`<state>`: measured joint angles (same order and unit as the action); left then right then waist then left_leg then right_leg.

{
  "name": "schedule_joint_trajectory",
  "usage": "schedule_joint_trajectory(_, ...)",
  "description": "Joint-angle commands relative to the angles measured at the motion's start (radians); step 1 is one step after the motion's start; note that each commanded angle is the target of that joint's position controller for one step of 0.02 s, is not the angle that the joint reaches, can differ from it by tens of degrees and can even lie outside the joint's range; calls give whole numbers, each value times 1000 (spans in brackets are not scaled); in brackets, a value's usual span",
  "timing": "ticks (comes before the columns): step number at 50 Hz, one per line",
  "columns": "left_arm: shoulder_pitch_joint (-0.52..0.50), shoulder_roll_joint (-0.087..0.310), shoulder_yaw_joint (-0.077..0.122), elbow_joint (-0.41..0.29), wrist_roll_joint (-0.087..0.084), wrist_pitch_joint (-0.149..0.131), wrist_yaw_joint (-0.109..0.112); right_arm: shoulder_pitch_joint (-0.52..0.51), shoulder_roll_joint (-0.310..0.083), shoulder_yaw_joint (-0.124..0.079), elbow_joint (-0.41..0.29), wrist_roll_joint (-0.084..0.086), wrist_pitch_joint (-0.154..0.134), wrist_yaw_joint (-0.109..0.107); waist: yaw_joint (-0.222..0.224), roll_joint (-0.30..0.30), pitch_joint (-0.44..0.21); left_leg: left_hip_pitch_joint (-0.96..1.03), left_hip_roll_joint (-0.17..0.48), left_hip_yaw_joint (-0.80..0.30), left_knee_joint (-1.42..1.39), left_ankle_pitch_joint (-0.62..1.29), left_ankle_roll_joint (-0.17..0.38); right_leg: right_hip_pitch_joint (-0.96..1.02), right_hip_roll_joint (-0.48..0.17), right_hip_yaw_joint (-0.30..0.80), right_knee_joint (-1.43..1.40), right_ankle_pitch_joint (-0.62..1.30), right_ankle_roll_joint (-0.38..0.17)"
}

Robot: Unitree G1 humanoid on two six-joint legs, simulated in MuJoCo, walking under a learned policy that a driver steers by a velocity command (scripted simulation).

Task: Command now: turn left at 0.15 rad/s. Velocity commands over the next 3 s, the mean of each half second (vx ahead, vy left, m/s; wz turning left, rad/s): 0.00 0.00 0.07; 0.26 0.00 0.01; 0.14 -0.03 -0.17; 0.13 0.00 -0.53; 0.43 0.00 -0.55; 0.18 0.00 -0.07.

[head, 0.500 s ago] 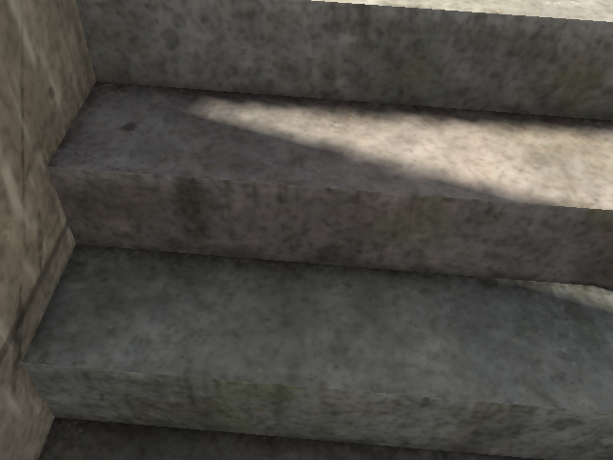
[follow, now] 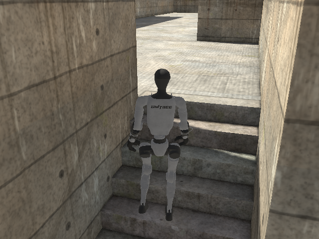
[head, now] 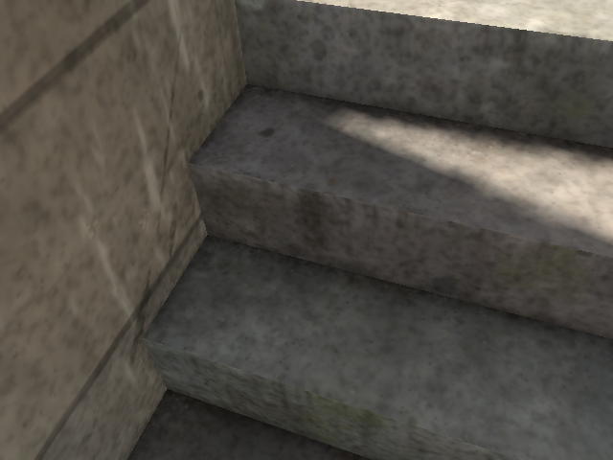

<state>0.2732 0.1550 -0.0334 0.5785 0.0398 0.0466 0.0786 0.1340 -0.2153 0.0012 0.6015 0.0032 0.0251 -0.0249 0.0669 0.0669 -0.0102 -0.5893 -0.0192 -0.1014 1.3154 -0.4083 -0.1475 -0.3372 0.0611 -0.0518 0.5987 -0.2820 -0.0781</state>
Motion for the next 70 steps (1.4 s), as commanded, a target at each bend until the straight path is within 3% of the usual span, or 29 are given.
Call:
schedule_joint_trajectory(1,-7,101,29,-84,5,12,25,-102,-11,14,-95,4,-26,2,-8,-134,-18,-213,40,54,-136,-3,-13,256,-219,351,-232,103,-150)
schedule_joint_trajectory(3,11,90,37,-68,-6,18,26,-72,15,34,-48,1,-25,7,10,-126,-56,-47,27,160,-337,-45,4,206,-183,249,-232,175,-110)
schedule_joint_trajectory(6,2,93,38,-48,5,-6,-14,-20,-3,20,-11,-6,-37,10,-4,-228,-77,137,54,136,-577,11,42,171,-231,287,-216,233,-153)
schedule_joint_trajectory(10,8,80,34,6,5,-39,-59,12,-54,4,28,-35,-49,19,-36,-117,-43,364,121,47,-775,397,123,18,-186,243,-184,93,-82)
schedule_joint_trajectory(11,88,68,34,44,-3,-44,-57,-1,-86,-4,26,-36,-52,23,4,-76,-91,378,141,9,-764,359,175,17,-133,181,-169,0,-46)
schedule_joint_trajectory(15,68,77,48,100,-10,-20,-33,-15,15,14,76,-37,-56,30,0,41,24,225,144,-48,-917,82,237,83,-108,120,-142,9,19)
schedule_joint_trajectory(27,76,90,71,290,-6,-19,-42,99,-32,-8,227,-39,-53,21,-31,-36,-28,418,117,3,-954,523,205,137,-125,122,-213,112,39)
schedule_joint_trajectory(31,82,101,75,324,-29,-29,-32,135,-105,-51,250,-32,-24,4,-44,8,7,412,169,-137,-1076,-181,318,-19,-70,40,-46,-146,3)
schedule_joint_trajectory(36,135,97,66,362,-32,-65,-42,95,-102,-71,245,-23,-21,-4,2,2,62,259,203,-179,-1099,-164,370,27,-84,47,-30,-123,-64)
schedule_joint_trajectory(38,210,134,71,379,-34,-66,-37,16,-70,-62,215,-14,-39,10,46,-71,55,95,115,-38,-933,-26,313,213,-122,120,-148,-119,-108)
schedule_joint_trajectory(40,274,244,103,394,-29,-62,-27,-25,-11,-29,202,-12,-74,26,72,-321,44,-145,-20,177,-546,190,210,377,-265,409,-313,-156,-229)
schedule_joint_trajectory(42,344,265,104,386,-5,-69,-12,-46,-57,-35,211,12,-101,44,126,-298,35,-407,-8,137,294,-69,88,434,-475,683,-421,-89,-384)
schedule_joint_trajectory(44,265,228,80,363,-25,-100,6,-68,7,-5,108,24,-111,29,47,-212,87,-802,69,-49,871,-145,70,539,-486,577,-398,-37,-291)
schedule_joint_trajectory(46,285,136,55,416,-11,-105,-17,-189,31,27,-2,24,-143,33,24,-79,173,-988,102,-9,968,-201,115,555,-423,394,-401,175,-193)
schedule_joint_trajectory(49,185,126,47,418,-20,-108,-21,-224,109,100,-119,19,-143,53,-63,-83,252,-901,164,93,825,-181,145,208,-336,170,-503,221,-98)
schedule_joint_trajectory(51,119,158,55,393,-67,-106,-6,-259,133,142,-208,-2,-127,57,-116,-63,191,-525,214,185,380,18,155,-119,-232,20,-577,401,-62)
schedule_joint_trajectory(52,177,218,78,380,-101,-111,9,-248,106,151,-191,-1,-118,73,-97,-27,75,10,118,356,12,93,177,-357,-162,-7,-626,551,-108)
schedule_joint_trajectory(53,330,300,95,409,-100,-117,3,-292,85,129,-210,19,-104,49,-81,-105,-93,271,30,380,-24,-13,183,-260,-227,90,-582,964,-123)
schedule_joint_trajectory(54,343,354,103,431,-50,-115,-33,-54,-29,54,-117,16,-85,29,-187,-214,-303,414,-71,386,-27,-39,235,1,-244,43,-344,1604,-136)
schedule_joint_trajectory(55,249,407,135,405,-66,-117,-42,218,-149,-8,-5,-28,-65,17,-329,-293,-434,475,-14,123,-218,-32,309,143,-245,95,-60,1751,-67)
schedule_joint_trajectory(56,214,298,115,346,-82,-126,-57,501,-378,-78,127,-95,-48,-6,-341,235,-576,693,352,-613,-679,490,461,-34,-50,126,422,907,49)
schedule_joint_trajectory(57,286,256,126,438,-69,-143,-91,527,-347,-71,174,-149,-51,-27,-300,319,-727,742,442,-1057,-940,421,548,-102,150,440,1003,159,73)
schedule_joint_trajectory(58,209,176,115,379,-85,-135,-114,325,-293,-63,153,-102,-64,-27,-200,230,-601,586,448,-959,-948,113,480,-244,124,481,1322,113,99)
schedule_joint_trajectory(59,60,115,93,279,-68,-105,-116,159,-201,-47,177,-30,-62,-26,-134,117,-369,385,390,-744,-908,-167,395,-341,76,375,1401,142,92)
schedule_joint_trajectory(60,-49,53,65,202,-12,-75,-111,53,-117,-32,206,0,-66,-27,-72,-43,-153,202,366,-539,-831,-269,312,-462,59,325,1472,214,52)
schedule_joint_trajectory(61,-43,9,46,172,-1,-56,-102,-37,-46,-19,228,-1,-74,-26,2,-93,-29,30,329,-348,-756,-226,245,-483,22,306,1490,262,33)
schedule_joint_trajectory(63,22,-5,26,164,-24,-58,-100,-66,54,8,238,-31,-82,-7,53,-123,29,-34,280,-109,-722,6,200,-502,18,325,1493,399,14)
schedule_joint_trajectory(68,-36,14,16,150,-54,-34,-18,35,6,15,203,-108,-68,-20,18,-15,0,-33,323,176,-837,378,294,-530,-9,180,1423,473,111)
schedule_joint_trajectory(70,-2,59,39,162,-66,-13,7,60,-58,-2,170,-98,-46,-24,9,70,0,3,332,208,-918,238,316,-499,-47,112,1327,408,163)
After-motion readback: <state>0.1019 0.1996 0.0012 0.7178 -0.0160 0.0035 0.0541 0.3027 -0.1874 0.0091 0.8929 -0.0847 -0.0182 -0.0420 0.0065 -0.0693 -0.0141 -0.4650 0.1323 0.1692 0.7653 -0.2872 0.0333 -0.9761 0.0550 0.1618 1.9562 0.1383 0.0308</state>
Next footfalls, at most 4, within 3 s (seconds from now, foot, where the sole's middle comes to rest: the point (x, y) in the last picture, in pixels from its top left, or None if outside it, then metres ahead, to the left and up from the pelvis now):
0.20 left None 0.10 0.13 -0.76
1.10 left None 0.37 0.21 -0.57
1.66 right None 0.31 -0.07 -0.57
2.22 left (297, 319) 0.61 0.11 -0.38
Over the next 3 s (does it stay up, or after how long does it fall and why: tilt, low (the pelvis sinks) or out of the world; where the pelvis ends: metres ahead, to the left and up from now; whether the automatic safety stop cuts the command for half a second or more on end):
stays up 0.60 -0.17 0.40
